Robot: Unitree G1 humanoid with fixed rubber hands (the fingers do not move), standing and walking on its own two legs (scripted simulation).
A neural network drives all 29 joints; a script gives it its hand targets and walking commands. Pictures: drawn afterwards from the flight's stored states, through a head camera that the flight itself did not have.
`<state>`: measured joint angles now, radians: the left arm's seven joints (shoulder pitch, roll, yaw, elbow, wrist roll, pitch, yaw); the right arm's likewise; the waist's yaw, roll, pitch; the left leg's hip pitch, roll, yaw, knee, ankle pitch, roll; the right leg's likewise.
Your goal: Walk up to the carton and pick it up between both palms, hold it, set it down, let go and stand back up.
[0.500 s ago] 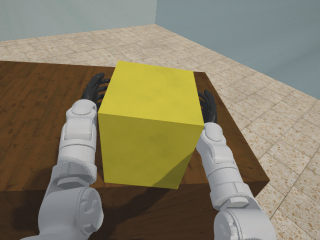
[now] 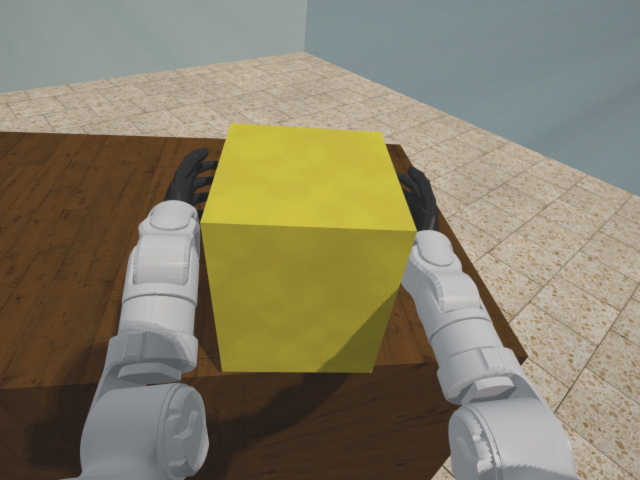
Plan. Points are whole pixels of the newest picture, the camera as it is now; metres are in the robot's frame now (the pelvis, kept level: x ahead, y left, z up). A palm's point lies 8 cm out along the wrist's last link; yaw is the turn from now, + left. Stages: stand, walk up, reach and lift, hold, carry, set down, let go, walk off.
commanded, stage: reach and lift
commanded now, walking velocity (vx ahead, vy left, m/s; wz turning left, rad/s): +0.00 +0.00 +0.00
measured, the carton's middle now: (302, 250) +0.39 -0.01 +0.13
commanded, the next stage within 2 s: hold in 1.76 s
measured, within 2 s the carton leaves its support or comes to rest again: neither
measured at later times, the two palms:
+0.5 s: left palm (172, 181) +0.39 +0.14 +0.23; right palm (428, 194) +0.38 -0.15 +0.23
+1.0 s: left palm (173, 148) +0.38 +0.13 +0.28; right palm (451, 147) +0.38 -0.16 +0.29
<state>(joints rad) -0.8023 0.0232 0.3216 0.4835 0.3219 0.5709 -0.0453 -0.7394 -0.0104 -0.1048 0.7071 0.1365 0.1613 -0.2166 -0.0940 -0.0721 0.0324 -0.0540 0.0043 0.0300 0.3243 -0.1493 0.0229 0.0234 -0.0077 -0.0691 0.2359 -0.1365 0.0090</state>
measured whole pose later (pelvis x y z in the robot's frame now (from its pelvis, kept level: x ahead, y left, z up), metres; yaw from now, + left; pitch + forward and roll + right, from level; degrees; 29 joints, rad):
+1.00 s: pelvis +0.00 -0.01 +0.00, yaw -1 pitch -5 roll -1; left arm -0.96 0.07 0.36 0.48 0.23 0.85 0.04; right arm -1.08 -0.16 0.01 0.83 0.37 0.52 -0.26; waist -0.08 0.00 -0.12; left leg -0.11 0.02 0.03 0.35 -0.16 0.01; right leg -0.04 0.01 -0.04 0.27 -0.15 0.00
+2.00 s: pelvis +0.00 -0.01 +0.00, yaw -1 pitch -3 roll -1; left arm -1.08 0.11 0.35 0.58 0.20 0.94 0.03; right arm -1.24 -0.22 0.06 0.92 0.46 0.65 -0.29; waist -0.07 0.01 -0.20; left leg -0.15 0.02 -0.01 0.37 -0.17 0.00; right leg -0.07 0.04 -0.02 0.27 -0.15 -0.01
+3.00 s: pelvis +0.01 -0.02 +0.00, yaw +0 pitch -2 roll -1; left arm -1.12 0.13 0.36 0.61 0.20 0.94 0.02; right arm -1.27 -0.23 0.06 0.94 0.46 0.68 -0.30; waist -0.07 0.01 -0.22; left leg -0.16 0.02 -0.03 0.38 -0.17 -0.01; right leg -0.08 0.05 -0.01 0.26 -0.15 -0.02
